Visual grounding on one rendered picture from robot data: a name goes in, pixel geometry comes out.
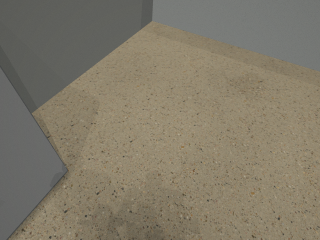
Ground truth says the fridge door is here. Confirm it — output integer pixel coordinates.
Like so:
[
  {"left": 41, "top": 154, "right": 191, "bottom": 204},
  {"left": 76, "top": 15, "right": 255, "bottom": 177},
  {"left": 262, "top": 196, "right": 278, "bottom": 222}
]
[{"left": 0, "top": 68, "right": 67, "bottom": 240}]

